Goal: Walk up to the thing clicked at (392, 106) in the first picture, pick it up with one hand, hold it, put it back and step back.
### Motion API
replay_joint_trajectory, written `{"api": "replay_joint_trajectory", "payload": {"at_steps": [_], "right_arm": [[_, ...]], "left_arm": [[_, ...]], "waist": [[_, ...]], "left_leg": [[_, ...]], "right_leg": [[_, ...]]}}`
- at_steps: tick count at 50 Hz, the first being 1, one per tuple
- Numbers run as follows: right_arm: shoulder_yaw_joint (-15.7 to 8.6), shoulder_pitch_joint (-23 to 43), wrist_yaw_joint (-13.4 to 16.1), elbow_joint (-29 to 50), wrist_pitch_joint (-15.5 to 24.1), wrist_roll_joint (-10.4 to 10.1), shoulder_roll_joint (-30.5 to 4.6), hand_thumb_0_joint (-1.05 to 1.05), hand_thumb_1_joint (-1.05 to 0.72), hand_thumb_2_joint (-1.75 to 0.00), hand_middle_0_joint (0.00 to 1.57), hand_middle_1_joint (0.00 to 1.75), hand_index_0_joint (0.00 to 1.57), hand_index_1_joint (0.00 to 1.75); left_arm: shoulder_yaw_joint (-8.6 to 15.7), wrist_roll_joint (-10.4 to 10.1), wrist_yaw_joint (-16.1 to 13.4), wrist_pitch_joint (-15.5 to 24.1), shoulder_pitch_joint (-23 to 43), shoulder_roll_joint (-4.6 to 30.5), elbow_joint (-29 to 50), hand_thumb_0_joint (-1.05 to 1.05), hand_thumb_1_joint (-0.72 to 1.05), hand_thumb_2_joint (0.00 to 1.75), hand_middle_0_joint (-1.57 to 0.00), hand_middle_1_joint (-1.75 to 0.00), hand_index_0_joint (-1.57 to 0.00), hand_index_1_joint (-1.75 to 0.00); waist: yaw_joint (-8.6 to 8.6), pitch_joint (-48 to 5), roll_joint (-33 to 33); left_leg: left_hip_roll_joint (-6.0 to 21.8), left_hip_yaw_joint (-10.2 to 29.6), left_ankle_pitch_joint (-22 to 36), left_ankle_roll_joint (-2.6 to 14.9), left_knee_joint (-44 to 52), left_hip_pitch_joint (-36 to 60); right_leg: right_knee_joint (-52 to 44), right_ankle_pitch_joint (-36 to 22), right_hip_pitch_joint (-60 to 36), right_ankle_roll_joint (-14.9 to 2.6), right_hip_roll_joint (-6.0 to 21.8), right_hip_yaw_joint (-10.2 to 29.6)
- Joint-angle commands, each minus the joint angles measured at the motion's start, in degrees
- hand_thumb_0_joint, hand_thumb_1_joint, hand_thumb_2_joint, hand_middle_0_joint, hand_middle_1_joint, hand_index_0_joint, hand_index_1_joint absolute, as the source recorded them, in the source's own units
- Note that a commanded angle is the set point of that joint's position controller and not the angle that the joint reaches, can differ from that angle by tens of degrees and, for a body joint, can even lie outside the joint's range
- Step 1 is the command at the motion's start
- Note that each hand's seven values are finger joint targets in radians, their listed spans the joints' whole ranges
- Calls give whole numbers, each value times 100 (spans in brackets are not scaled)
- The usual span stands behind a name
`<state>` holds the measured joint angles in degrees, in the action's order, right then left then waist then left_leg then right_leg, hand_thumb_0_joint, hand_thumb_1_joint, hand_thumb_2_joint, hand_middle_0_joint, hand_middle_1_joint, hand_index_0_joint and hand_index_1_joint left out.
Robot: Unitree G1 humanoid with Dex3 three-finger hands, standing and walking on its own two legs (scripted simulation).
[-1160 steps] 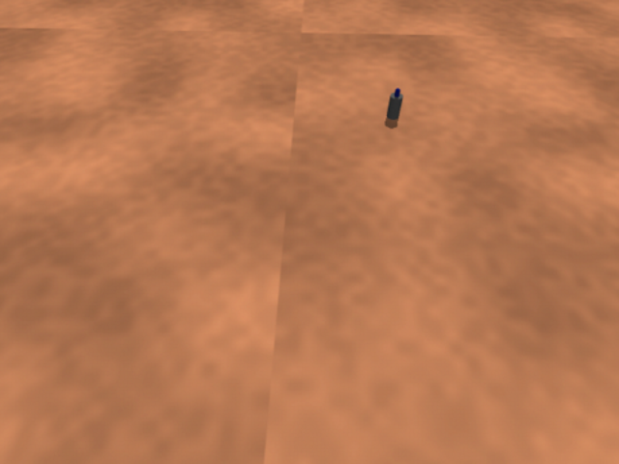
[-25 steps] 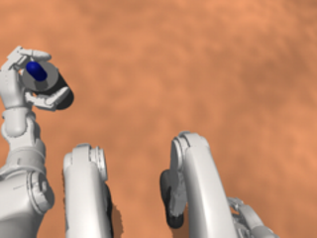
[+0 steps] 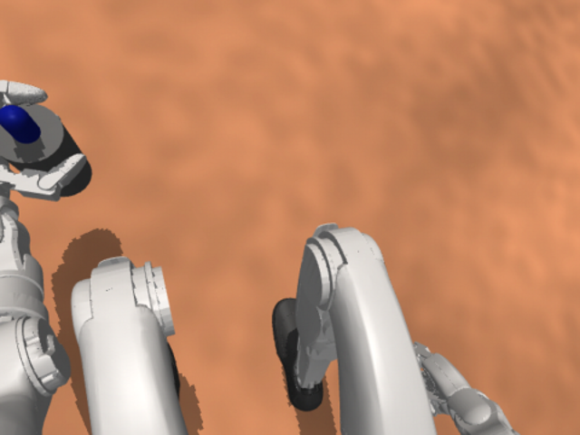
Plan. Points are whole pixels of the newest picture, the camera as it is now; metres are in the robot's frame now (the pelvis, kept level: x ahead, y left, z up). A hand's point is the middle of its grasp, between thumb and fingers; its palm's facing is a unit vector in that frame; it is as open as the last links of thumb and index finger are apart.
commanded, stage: crouch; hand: left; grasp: from the side
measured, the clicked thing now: (41, 148) +0.47 +0.25 -0.09
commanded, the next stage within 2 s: lower in 0.10 s
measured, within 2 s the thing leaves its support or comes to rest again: neither
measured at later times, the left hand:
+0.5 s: hand (54, 164) +0.47 +0.25 -0.14, palm faces +0.18 -0.98 -0.02, open 9.9 cm
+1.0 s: hand (65, 169) +0.48 +0.24 -0.18, palm faces +0.21 -0.98 -0.02, open 9.9 cm
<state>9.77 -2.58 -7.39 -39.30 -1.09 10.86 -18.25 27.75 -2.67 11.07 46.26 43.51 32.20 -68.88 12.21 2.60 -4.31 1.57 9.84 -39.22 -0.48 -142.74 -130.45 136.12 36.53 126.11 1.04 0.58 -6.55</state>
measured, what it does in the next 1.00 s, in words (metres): stands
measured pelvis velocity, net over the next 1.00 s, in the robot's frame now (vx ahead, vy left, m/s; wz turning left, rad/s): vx -0.01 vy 0.01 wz -0.11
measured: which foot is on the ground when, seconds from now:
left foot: down 0.00-1.00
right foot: down 0.00-1.00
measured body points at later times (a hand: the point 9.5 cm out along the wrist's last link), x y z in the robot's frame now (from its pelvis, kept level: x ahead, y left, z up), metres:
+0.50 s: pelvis +0.00 +0.00 -0.01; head +0.24 +0.12 +0.34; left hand +0.45 +0.30 -0.13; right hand +0.11 -0.27 -0.09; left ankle +0.08 +0.13 -0.28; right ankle +0.12 -0.12 -0.28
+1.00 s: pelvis -0.01 +0.01 -0.02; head +0.25 +0.16 +0.31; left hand +0.46 +0.30 -0.17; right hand +0.12 -0.25 -0.07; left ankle +0.08 +0.13 -0.28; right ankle +0.12 -0.12 -0.28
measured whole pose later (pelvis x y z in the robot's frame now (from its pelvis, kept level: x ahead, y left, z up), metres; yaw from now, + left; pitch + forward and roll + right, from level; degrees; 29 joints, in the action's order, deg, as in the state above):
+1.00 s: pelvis -0.01 +0.01 -0.02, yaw -6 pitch +16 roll -16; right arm 27.3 7.3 -8.1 -33.5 -1.7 19.3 -20.7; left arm 24.9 -3.4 1.9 59.2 44.6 47.9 -84.1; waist 16.3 15.4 -13.7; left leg 0.8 19.3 -40.8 -0.8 -150.5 -128.2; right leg 137.0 35.1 120.3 3.0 -1.7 -13.7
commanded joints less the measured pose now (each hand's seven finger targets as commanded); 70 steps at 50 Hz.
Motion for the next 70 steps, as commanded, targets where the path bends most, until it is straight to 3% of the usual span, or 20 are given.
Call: {"api": "replay_joint_trajectory", "payload": {"at_steps": [1,2,7,8,11,16,19,22,23,25,26,29,30,35,39,44,49,57,63,70], "right_arm": [[-384,-719,54,180,4,66,-1588,0,-90,-91,20,30,20,30],[-361,-710,44,188,-9,86,-1616,0,-90,-91,20,30,20,30],[-259,-598,34,210,-3,154,-1687,0,-91,-91,20,30,20,30],[-241,-619,27,228,-11,157,-1708,0,-91,-91,20,30,20,30],[-167,-552,16,258,-18,182,-1765,0,-91,-91,20,30,20,30],[41,-450,-11,300,-21,253,-1808,0,-92,-91,20,30,20,30],[160,-378,-13,330,-22,320,-1859,0,-91,-91,20,30,20,30],[293,-237,-15,367,-16,397,-1899,0,-91,-91,20,30,20,30],[335,-177,-10,370,-9,414,-1924,0,-91,-91,20,30,20,30],[406,-112,3,354,-20,452,-1995,0,-92,-91,20,30,20,30],[463,-21,0,399,-12,503,-1993,0,-91,-91,20,30,20,30],[589,55,13,368,-42,563,-2050,0,-91,-91,20,30,20,30],[613,128,16,437,-35,604,-2079,0,-92,-91,20,30,20,30],[786,246,27,461,-73,710,-2122,0,-92,-91,20,30,20,30],[903,370,40,533,-96,759,-2179,0,-91,-91,20,30,20,30],[1043,512,32,610,-94,838,-2227,0,-91,-90,20,30,20,30],[1153,605,55,607,-100,905,-2244,0,-90,-90,20,30,20,30],[1320,756,55,688,-120,989,-2315,0,-90,-90,20,30,20,30],[1372,873,58,677,-114,1022,-2338,0,-90,-90,20,30,20,30],[1433,888,54,712,-131,1053,-2410,0,-90,-90,20,30,20,30]], "left_arm": [[35,-98,-69,451,1718,1114,956,0,26,128,-125,-139,-126,-139],[-27,-113,-68,467,1789,1017,950,0,27,130,-125,-139,-125,-140],[-91,-82,-102,525,1816,1223,976,0,25,126,-126,-139,-127,-139],[-115,-102,-106,531,1735,1126,887,0,25,127,-127,-139,-128,-140],[-54,-151,-174,583,1752,1239,962,0,22,125,-128,-142,-130,-142],[-127,-240,-306,688,1429,1070,300,0,17,126,-130,-143,-131,-143],[-73,-219,-363,860,1605,1368,284,0,20,126,-127,-142,-129,-141],[-149,-215,-347,1033,1584,1409,196,0,24,126,-127,-142,-128,-141],[-136,-213,-357,1104,1868,1595,343,0,23,125,-128,-142,-129,-141],[-57,-205,-386,1164,1688,1714,13,0,21,125,-127,-142,-129,-141],[-181,-211,-391,1238,1924,1683,235,0,24,125,-124,-139,-126,-139],[-46,-211,-474,1291,1551,1809,-282,0,21,125,-125,-140,-127,-140],[-94,-179,-521,1364,1911,1930,130,0,19,124,-125,-139,-126,-139],[-220,-106,-637,1427,1587,1872,-393,0,20,125,-124,-140,-125,-139],[-208,-81,-774,1513,1677,2048,-554,0,21,127,-125,-141,-126,-140],[-235,-101,-890,1654,1636,2120,-690,0,23,127,-124,-141,-126,-140],[-297,-76,-903,1773,1585,2238,-742,0,25,128,-122,-140,-124,-139],[-146,-61,-1066,1925,1569,2569,-855,0,27,129,-123,-140,-125,-139],[-332,21,-1051,2005,1557,2524,-930,0,32,129,-125,-140,-127,-139],[-214,-68,-1104,2019,1371,2592,-1104,0,27,128,-124,-139,-125,-138]], "waist": [[187,-3513,1751],[264,-3468,1764],[305,-3417,1849],[351,-3388,1824],[343,-3351,1938],[518,-3039,1560],[559,-2988,1585],[636,-2931,1709],[661,-2878,1862],[705,-2799,1900],[745,-2831,2050],[757,-2575,2035],[774,-2633,2268],[885,-2485,2223],[993,-2157,2056],[1084,-2119,1991],[1121,-2113,2097],[1145,-1887,2228],[1281,-1728,2214],[1265,-1695,2129]], "left_leg": [[-2,-330,456,46,1620,2280],[5,-296,408,32,1617,2373],[11,-281,407,43,1471,2324],[10,-245,457,33,1477,2358],[16,-177,508,11,1474,2423],[17,-111,716,31,1265,2182],[23,-90,644,54,1159,2164],[53,-13,739,19,1155,2313],[67,7,644,11,1160,2337],[89,67,568,-7,1174,2457],[104,84,627,-29,1147,2552],[127,161,605,-64,1179,2572],[147,204,715,-93,1197,2694],[158,276,901,-97,1086,2771],[153,359,565,-66,1101,2483],[156,442,561,-60,1031,2508],[191,480,774,-86,984,2690],[215,577,647,-100,1012,2626],[238,658,619,-102,1013,2656],[252,734,706,-109,996,2671]], "right_leg": [[-1157,-709,-1876,-259,-261,-458],[-1165,-692,-1832,-252,-257,-495],[-1125,-733,-1905,-232,-272,-518],[-1105,-789,-1904,-233,-265,-545],[-1042,-828,-1909,-237,-266,-596],[-1040,-1048,-2109,-201,-318,-656],[-1065,-1024,-2197,-178,-347,-671],[-1010,-1088,-2232,-173,-359,-748],[-996,-1011,-2156,-184,-363,-751],[-987,-953,-2106,-174,-367,-809],[-954,-1025,-2128,-181,-371,-825],[-932,-978,-2093,-173,-372,-895],[-873,-1093,-2088,-191,-377,-920],[-856,-1272,-2168,-164,-412,-1003],[-908,-1067,-2148,-141,-427,-1094],[-897,-1122,-2232,-113,-465,-1167],[-908,-1299,-2304,-107,-508,-1186],[-915,-1228,-2354,-103,-546,-1274],[-902,-1254,-2272,-89,-561,-1339],[-933,-1324,-2375,-79,-597,-1396]]}}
